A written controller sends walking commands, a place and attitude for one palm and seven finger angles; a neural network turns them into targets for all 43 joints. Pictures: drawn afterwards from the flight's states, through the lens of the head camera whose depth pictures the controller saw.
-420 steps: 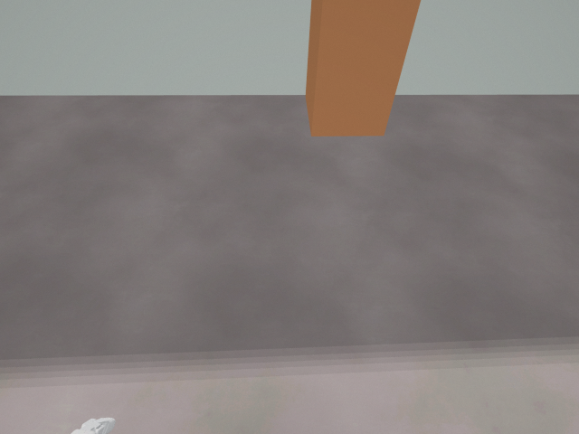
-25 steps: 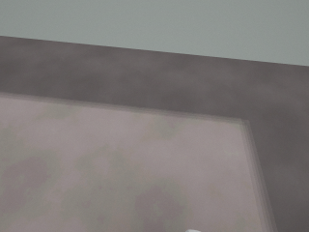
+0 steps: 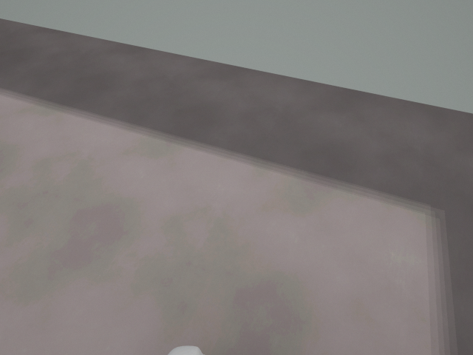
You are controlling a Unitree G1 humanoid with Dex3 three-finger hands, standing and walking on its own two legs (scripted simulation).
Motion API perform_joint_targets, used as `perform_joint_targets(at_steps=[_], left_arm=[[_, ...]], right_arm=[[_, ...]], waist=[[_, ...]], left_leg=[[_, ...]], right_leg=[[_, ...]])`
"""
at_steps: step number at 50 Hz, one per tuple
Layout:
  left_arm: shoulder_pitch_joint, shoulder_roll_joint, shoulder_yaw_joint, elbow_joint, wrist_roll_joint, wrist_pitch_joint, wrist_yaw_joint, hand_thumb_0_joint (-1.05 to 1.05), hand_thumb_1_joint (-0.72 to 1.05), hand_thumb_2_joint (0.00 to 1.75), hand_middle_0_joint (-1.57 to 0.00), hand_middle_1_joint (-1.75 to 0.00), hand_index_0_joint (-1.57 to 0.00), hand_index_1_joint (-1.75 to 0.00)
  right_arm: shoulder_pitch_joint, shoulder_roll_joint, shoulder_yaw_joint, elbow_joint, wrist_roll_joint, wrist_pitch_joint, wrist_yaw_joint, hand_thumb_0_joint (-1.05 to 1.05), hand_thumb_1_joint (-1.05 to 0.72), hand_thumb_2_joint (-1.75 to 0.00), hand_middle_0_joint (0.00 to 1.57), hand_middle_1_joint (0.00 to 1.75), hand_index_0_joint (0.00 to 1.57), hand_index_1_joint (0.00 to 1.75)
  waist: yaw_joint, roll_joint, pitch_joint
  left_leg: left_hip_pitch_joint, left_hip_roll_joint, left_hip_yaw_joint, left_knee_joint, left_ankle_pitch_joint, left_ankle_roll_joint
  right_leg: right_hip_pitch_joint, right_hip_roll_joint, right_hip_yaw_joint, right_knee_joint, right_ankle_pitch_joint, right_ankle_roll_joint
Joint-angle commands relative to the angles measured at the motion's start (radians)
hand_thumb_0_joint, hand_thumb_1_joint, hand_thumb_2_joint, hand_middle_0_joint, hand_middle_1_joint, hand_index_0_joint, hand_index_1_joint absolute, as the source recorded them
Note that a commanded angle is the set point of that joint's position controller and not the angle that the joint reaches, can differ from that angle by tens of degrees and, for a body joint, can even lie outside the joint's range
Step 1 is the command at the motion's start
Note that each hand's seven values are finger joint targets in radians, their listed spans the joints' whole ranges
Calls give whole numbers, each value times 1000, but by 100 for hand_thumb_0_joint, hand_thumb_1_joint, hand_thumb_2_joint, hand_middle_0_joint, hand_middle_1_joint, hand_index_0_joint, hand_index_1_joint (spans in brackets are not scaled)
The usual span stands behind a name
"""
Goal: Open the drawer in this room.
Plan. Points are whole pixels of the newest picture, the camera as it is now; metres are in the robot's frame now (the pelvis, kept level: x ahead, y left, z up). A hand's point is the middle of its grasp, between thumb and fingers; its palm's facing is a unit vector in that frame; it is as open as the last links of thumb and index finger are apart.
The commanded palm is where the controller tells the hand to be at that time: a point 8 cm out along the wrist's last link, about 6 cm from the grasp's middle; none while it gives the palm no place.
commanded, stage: turn or walk to find it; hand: left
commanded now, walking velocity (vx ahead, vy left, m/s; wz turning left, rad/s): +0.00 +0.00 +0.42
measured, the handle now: out of the picture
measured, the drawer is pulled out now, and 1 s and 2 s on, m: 0.00 0.00 0.00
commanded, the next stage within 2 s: none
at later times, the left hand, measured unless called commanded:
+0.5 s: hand out of the picture +0.03 +0.24 -0.16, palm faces +0.19 -0.95 -0.26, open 7.3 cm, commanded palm none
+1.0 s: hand out of the picture -0.10 +0.20 -0.17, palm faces +0.44 -0.86 -0.25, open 7.3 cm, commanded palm none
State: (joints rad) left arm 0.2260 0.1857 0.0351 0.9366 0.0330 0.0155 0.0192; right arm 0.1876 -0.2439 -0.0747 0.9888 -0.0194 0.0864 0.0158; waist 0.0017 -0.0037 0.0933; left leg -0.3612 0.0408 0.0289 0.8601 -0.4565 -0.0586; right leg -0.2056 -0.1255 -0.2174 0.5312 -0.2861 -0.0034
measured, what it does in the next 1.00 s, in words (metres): steps on the spot, turning left: left foot, then right foot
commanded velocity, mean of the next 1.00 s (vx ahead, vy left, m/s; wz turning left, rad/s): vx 0.00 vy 0.00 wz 0.42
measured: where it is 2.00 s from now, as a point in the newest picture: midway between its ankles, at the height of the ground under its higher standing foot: outside the picture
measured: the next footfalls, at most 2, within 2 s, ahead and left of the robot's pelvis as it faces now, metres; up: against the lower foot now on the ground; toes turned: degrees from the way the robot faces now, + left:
left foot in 0.08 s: +0.03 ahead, +0.14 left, +0.00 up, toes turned +7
right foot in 0.56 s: +0.02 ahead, -0.10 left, +0.00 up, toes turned +9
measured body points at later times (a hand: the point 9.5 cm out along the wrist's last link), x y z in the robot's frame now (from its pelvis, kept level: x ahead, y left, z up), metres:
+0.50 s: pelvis -0.02 +0.02 +0.00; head +0.01 +0.02 +0.45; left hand +0.02 +0.29 -0.14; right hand +0.08 -0.21 -0.15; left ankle -0.01 +0.13 -0.74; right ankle -0.02 -0.12 -0.70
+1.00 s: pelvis -0.05 +0.00 +0.00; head -0.01 +0.02 +0.44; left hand -0.12 +0.25 -0.15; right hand +0.13 -0.20 -0.15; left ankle -0.11 +0.11 -0.72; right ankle -0.01 -0.11 -0.74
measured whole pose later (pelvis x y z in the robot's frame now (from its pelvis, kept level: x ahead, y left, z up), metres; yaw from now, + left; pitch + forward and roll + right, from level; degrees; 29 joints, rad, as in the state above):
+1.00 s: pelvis -0.05 +0.00 +0.00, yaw +25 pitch -1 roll +1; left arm 0.24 0.21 0.05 0.96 0.03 0.02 0.02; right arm 0.15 -0.24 -0.06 0.98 -0.02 0.07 0.01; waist 0.01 -0.02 0.10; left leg -0.29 0.03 0.05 0.69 -0.40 -0.05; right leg -0.21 -0.13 -0.24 0.57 -0.33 0.01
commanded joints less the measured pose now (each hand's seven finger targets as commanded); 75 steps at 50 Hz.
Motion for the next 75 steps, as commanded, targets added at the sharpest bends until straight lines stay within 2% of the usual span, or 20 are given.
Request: perform_joint_targets(at_steps=[1, 3, 4, 5, 11, 21, 26, 27, 29, 30, 34, 44, 49, 50, 52, 59, 71, 72, 74, 75], left_arm=[[31, 237, 69, -29, -3, -11, 10, 0, 90, 90, -20, -30, -20, -30], [21, 215, 67, -35, -19, 0, 5, 0, 90, 90, -20, -30, -20, -30], [47, 151, 59, -64, -25, 8, -1, 0, 90, 90, -20, -30, -20, -30], [-31, 125, 36, -97, -15, 13, -1, 0, 90, 90, -20, -30, -20, -30], [-10, 139, 51, -25, -13, 21, -13, 0, 90, 90, -20, -30, -20, -30], [-75, 110, 39, -75, -21, 19, -2, 0, 90, 90, -20, -30, -20, -30], [28, 111, 41, -60, -27, -1, 4, 0, 90, 90, -20, -30, -20, -30], [68, 138, 45, -54, -24, -10, 8, 0, 90, 90, -20, -30, -20, -30], [62, 269, 68, -70, -3, -19, 16, 0, 90, 90, -20, -30, -20, -30], [39, 242, 74, -80, -15, -23, 22, 0, 90, 90, -20, -30, -20, -30], [-75, 154, 41, -101, -16, -31, 14, 0, 90, 90, -20, -30, -20, -30], [69, 215, 58, -29, -3, -22, 11, 0, 90, 90, -20, -30, -20, -30], [36, 235, 69, -18, -9, -11, 9, 0, 90, 90, -20, -30, -20, -30], [32, 219, 65, -18, -17, -5, 6, 0, 90, 90, -20, -30, -20, -30], [17, 122, 37, -82, -18, 7, 1, 0, 90, 90, -20, -30, -20, -30], [-8, 139, 47, -30, -15, 22, -10, 0, 90, 90, -20, -30, -20, -30], [24, 116, 38, -66, -27, -1, -1, 0, 90, 90, -20, -30, -20, -30], [63, 133, 42, -59, -24, -10, 3, 0, 90, 90, -20, -30, -20, -30], [83, 273, 68, -63, -2, -27, 13, 0, 90, 90, -20, -30, -20, -30], [76, 260, 74, -71, -13, -26, 18, 0, 90, 90, -20, -30, -20, -30]], right_arm=[[-23, -48, 5, -92, 9, -53, -4, 0, -90, -90, 20, 30, 20, 30], [47, -101, -5, -77, 5, -67, -2, 0, -90, -90, 20, 30, 20, 30], [70, -205, -28, -85, -4, -76, -6, 0, -90, -90, 20, 30, 20, 30], [119, -257, -36, -80, -1, -67, -10, 0, -90, -90, 20, 30, 20, 30], [-14, -151, -6, -101, 1, -83, -35, 0, -90, -90, 20, 30, 20, 30], [42, -156, -23, -93, -7, -69, -29, 0, -90, -90, 20, 30, 20, 30], [10, -150, -31, -107, -3, -63, -23, 0, -90, -90, 20, 30, 20, 30], [3, -128, -30, -110, 4, -64, -19, 0, -90, -90, 20, 30, 20, 30], [1, -46, -17, -153, 7, -64, -11, 0, -90, -90, 20, 30, 20, 30], [-5, -91, -30, -141, -6, -45, -16, 0, -90, -90, 20, 30, 20, 30], [57, -64, -27, -70, -6, -29, 1, 0, -90, -90, 20, 30, 20, 30], [-82, -43, 2, -89, 6, -38, -1, 0, -90, -90, 20, 30, 20, 30], [-18, -59, 7, -84, 8, -58, -6, 0, -90, -90, 20, 30, 20, 30], [14, -91, 0, -76, 6, -66, -4, 0, -90, -90, 20, 30, 20, 30], [98, -251, -34, -72, 0, -68, -11, 0, -90, -90, 20, 30, 20, 30], [-31, -157, -7, -103, 2, -79, -32, 0, -90, -90, 20, 30, 20, 30], [-16, -158, -29, -117, -4, -63, -23, 0, -90, -90, 20, 30, 20, 30], [-23, -142, -29, -119, 2, -64, -21, 0, -90, -90, 20, 30, 20, 30], [-5, -37, -12, -156, 10, -67, -11, 0, -90, -90, 20, 30, 20, 30], [-21, -82, -24, -154, -2, -51, -19, 0, -90, -90, 20, 30, 20, 30]], waist=[[20, -195, -123], [-27, -54, -158], [-33, 232, -174], [-68, 283, -137], [-5, 131, -114], [-39, 154, -113], [11, 134, -164], [31, 84, -182], [43, -276, -135], [39, -299, -127], [-33, -132, -41], [48, -177, -88], [6, -181, -136], [-15, -86, -159], [-55, 302, -180], [-5, 145, -103], [11, 160, -150], [32, 115, -168], [43, -289, -154], [53, -290, -156]], left_leg=[[47, -18, 66, -237, 70, 14], [253, 26, 13, -461, 294, 40], [371, 262, -305, -515, 520, 138], [295, 369, -378, -554, 638, 220], [225, 194, -217, -568, 525, 197], [216, 199, -330, -546, 494, 239], [109, 127, -346, -451, 514, 190], [40, 83, -307, -389, 432, 144], [-227, -116, -78, -20, -91, 33], [-211, -69, -130, 149, -107, 35], [-217, -31, -88, 362, 94, 5], [-106, -13, 18, 8, 0, -9], [107, -19, 66, -348, 164, 21], [239, 13, 29, -468, 309, 37], [388, 377, -375, -513, 839, 241], [219, 190, -192, -549, 599, 202], [126, 140, -316, -433, 587, 195], [78, 101, -294, -378, 512, 156], [-223, -113, -69, -39, -72, 33], [-207, -70, -119, 144, -137, 33]], right_leg=[[96, -234, 146, -82, 434, -101], [-38, -180, 70, 83, 272, -15], [-277, -50, 24, 280, -88, 60], [-320, -1, 82, 436, -347, 70], [-322, 10, 196, 591, -97, 77], [-235, 53, 194, 329, -171, 81], [15, 95, 167, -44, 2, 60], [126, 54, 195, -177, 85, 51], [180, -337, 537, -276, 169, -123], [80, -345, 533, -285, 193, -159], [29, -176, 255, -230, 285, -101], [155, -220, 184, -152, 530, -137], [109, -211, 116, -22, 498, -74], [15, -182, 81, 81, 393, -26], [-327, 0, 70, 429, -378, 74], [-298, 12, 185, 572, -108, 84], [-17, 94, 154, 10, -17, 69], [79, 72, 163, -130, 84, 64], [235, -313, 519, -240, 271, -93], [139, -363, 511, -245, 344, -154]])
